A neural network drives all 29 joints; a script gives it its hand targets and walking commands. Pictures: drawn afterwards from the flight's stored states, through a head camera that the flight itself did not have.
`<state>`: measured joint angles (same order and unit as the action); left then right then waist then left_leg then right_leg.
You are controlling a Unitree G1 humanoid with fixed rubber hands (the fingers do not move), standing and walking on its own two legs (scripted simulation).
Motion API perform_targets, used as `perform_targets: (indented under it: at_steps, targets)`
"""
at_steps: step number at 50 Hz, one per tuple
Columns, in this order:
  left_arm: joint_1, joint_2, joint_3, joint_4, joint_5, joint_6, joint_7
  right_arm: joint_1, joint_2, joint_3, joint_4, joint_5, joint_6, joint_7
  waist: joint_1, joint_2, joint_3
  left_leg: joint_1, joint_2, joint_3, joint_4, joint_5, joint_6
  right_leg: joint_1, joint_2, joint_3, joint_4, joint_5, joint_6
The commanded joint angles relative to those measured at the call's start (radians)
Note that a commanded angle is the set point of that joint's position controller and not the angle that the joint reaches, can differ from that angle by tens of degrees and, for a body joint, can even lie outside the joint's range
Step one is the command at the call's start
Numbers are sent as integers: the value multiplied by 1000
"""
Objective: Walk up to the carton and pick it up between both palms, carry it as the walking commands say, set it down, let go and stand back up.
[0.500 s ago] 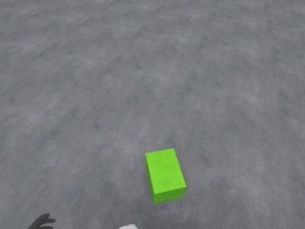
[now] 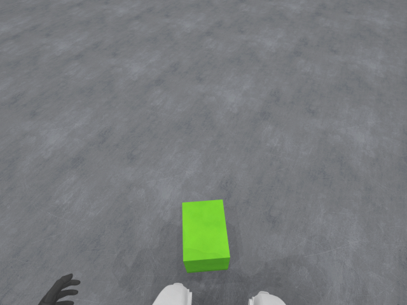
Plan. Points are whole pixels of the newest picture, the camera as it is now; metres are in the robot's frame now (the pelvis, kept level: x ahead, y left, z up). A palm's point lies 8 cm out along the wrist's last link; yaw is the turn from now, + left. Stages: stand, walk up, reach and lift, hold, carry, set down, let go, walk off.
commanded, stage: walk up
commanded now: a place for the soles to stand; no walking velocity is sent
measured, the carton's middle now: (204, 236) +0.47 +0.05 -0.63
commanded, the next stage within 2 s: reach and lift in 1.80 s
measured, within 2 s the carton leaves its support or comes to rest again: neither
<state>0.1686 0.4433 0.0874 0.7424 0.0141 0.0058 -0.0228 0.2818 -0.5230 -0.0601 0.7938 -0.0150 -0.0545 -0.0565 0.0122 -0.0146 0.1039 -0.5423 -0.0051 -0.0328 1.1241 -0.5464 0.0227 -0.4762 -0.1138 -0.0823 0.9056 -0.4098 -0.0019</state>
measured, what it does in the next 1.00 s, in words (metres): steps on the spot: left foot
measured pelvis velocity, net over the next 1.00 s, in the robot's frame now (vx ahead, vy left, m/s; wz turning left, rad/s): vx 0.01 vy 0.01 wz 0.14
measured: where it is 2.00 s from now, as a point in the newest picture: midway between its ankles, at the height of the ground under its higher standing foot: outside the picture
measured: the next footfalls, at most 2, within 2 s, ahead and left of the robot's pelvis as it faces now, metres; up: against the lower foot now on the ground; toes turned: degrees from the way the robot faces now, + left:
left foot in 0.12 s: +0.05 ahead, +0.14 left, +0.00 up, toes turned +5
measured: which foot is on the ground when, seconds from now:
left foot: up 0.00-0.10, down 0.12-1.00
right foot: down 0.00-1.00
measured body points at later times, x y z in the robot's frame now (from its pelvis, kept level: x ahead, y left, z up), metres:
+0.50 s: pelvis +0.00 -0.01 +0.01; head +0.03 -0.02 +0.46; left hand +0.05 +0.35 -0.06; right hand +0.19 -0.33 -0.08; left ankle +0.01 +0.14 -0.70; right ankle +0.04 -0.13 -0.69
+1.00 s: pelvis +0.01 +0.01 +0.05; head +0.02 +0.02 +0.50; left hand +0.08 +0.35 -0.06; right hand +0.19 -0.29 -0.05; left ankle +0.01 +0.14 -0.69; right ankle +0.04 -0.13 -0.69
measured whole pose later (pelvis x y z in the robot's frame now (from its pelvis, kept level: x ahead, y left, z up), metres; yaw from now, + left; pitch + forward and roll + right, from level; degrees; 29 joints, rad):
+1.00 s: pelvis +0.01 +0.01 +0.05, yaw +8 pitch -1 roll +0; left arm 0.04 0.42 0.00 1.08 0.01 -0.03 -0.01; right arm 0.02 -0.41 0.00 1.10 0.00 -0.02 0.01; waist 0.02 -0.01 0.03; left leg -0.19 0.01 -0.03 0.41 -0.20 -0.01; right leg -0.17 -0.07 -0.09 0.38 -0.18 0.03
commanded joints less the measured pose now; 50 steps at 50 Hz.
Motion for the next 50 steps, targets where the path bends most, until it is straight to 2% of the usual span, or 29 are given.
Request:
perform_targets:
  at_steps: [1, 3, 5, 6, 7, 8, 9, 10, 11, 12, 13, 14, 15, 17, 19, 21, 22, 23, 24, 25, 26, 27, 28, 29, 30, 32, 36, 41, 50]
  targets:
    - [24, 285, 64, -31, 2, -25, 17, 65, -145, -40, -19, -4, 8, 30, 20, -186, -75, -28, 7, 34, -114, -12, 9, 138, -239, 339, -362, 176, -215]
    - [22, 295, 56, -29, -7, -30, 24, 49, -128, -39, -31, -7, 17, 40, 3, -187, -103, 39, -4, 50, -214, 61, 21, 160, -258, 319, -326, 284, -203]
    - [16, 275, 36, -25, -18, -30, 32, 60, -123, -42, -31, -18, 16, 50, -31, -172, -124, 175, -27, 49, -386, 175, 45, 110, -234, 249, -259, 307, -168]
    - [35, 246, 22, -18, -22, -30, 36, 58, -136, -45, -34, -26, 13, 52, -38, -121, -131, 244, -9, -11, -472, 232, 62, 64, -203, 194, -195, 289, -131]
    - [46, 199, 10, -25, -25, -31, 38, 22, -207, -59, -50, -30, 10, 56, -23, 92, -144, 297, 143, -291, -534, 363, 128, -51, -89, 81, -70, 125, -51]
    - [-2, 188, 8, -24, -33, -29, 49, -5, -234, -59, -68, -16, 12, 62, -37, 165, -158, 258, 244, -465, -593, 452, 239, -35, 41, 15, 24, -109, -14]
    - [-25, 194, 11, -18, -34, -28, 54, -6, -210, -56, -61, -11, 15, 63, -41, 120, -159, 250, 261, -439, -589, 521, 272, 3, 56, 44, 45, -217, -14]
    - [12, 187, 7, -1, -38, -36, 57, -56, -191, -47, -65, -4, 19, 55, -9, 104, -160, 227, 246, -383, -549, 558, 262, 56, 58, 49, -6, -158, -21]
    - [61, 181, 4, 24, -37, -47, 59, -109, -169, -40, -68, 0, 28, 50, 26, 93, -152, 171, 198, -302, -509, 555, 215, 138, 47, 50, -140, -27, -32]
    - [91, 208, 6, 42, -21, -61, 60, -150, -137, -30, -68, 2, 39, 52, 44, 52, -121, 104, 110, -195, -422, 521, 129, 178, -18, 157, -298, 40, -63]
    - [109, 289, 21, 49, -4, -77, 61, -136, -109, -26, -70, 4, 48, 56, 36, -97, -103, 14, 2, -89, -232, 407, 49, 226, -179, 385, -435, 70, -126]
    - [117, 327, 31, 55, -7, -81, 60, -139, -109, -27, -64, 6, 58, 50, 36, -133, -88, -16, -44, -63, -137, 48, 26, 228, -314, 486, -454, 303, -237]
    - [109, 329, 29, 47, -7, -88, 62, -132, -112, -28, -58, 3, 62, 49, 25, -95, -82, -37, -29, -119, -70, -38, 29, 233, -338, 480, -430, 448, -264]
    - [66, 290, 19, 32, -3, -93, 68, -92, -103, -36, -36, 3, 58, 54, -2, -95, -84, -9, -4, -97, -84, 1, 25, 234, -280, 364, -390, 503, -228]
    - [29, 277, 14, 23, 10, -88, 62, -81, -99, -38, -10, 2, 53, 62, -7, -155, -97, 55, -5, -15, -192, 23, 14, 222, -215, 261, -364, 506, -189]
    - [-2, 266, 5, 23, 7, -72, 50, -75, -77, -37, 22, 4, 47, 67, -24, -161, -112, 216, -26, 79, -397, 152, 9, 140, -148, 158, -322, 400, -152]
    - [3, 248, -5, 29, 4, -64, 44, -78, -80, -40, 35, -2, 40, 65, -29, -143, -116, 301, -36, 83, -494, 243, 12, 87, -124, 132, -301, 315, -121]
    - [9, 217, -15, 33, 3, -60, 41, -85, -97, -44, 41, -12, 31, 59, -30, -105, -126, 363, -7, 19, -536, 284, 22, 38, -117, 125, -280, 234, -86]
    - [19, 170, -27, 32, 0, -56, 39, -94, -126, -43, 41, -21, 21, 53, -20, 13, -150, 399, 106, -168, -599, 363, 53, -10, -83, 96, -205, 119, -40]
    - [10, 160, -27, 42, -15, -47, 39, -150, -175, -36, 26, -6, 13, 52, 1, 129, -168, 290, 241, -400, -649, 361, 149, 41, 26, 72, -160, -36, 4]
    - [-11, 178, -18, 75, -17, -40, 40, -170, -161, -31, 36, 1, 15, 53, 2, 76, -148, 206, 235, -347, -661, 317, 175, 145, 43, 71, -190, -76, 1]
    - [0, 175, -22, 97, -19, -41, 37, -218, -150, -19, 43, 3, 19, 51, 29, 66, -127, 152, 199, -277, -651, 278, 140, 201, 45, 83, -272, -32, -11]
    - [0, 183, -21, 122, -15, -46, 35, -252, -127, -6, 50, 6, 25, 51, 37, 33, -100, 132, 142, -198, -624, 224, 87, 219, 19, 113, -371, -18, -23]
    - [-32, 202, -20, 129, -10, -53, 34, -249, -107, 4, 69, 11, 28, 54, 20, 5, -73, 139, 93, -139, -600, 193, 46, 194, -31, 158, -443, -22, -41]
    - [-50, 217, -22, 142, -6, -57, 32, -234, -103, 5, 94, 11, 28, 56, 3, 0, -72, 178, 75, -111, -596, 196, 27, 177, -63, 188, -474, -7, -55]
    - [-77, 206, -31, 169, -8, -60, 30, -225, -97, 9, 134, 8, 24, 60, -7, 19, -90, 243, 80, -112, -630, 238, 28, 170, -61, 173, -490, 38, -51]
    - [-97, 169, -42, 223, -13, -56, 26, -257, -87, 20, 181, 9, 19, 61, 12, 38, -122, 259, 118, -142, -698, 365, 36, 257, -15, 105, -492, 133, -25]
    - [-127, 152, -50, 270, -13, -51, 23, -289, -77, 29, 231, 12, 20, 58, 16, 56, -136, 291, 120, -127, -754, 426, 20, 315, -24, 97, -541, 210, -21]
    - [-166, 146, -54, 314, -8, -49, 22, -307, -73, 30, 278, 12, 23, 57, 6, 35, -152, 355, 124, -102, -803, 487, 4, 347, -40, 95, -601, 275, -9]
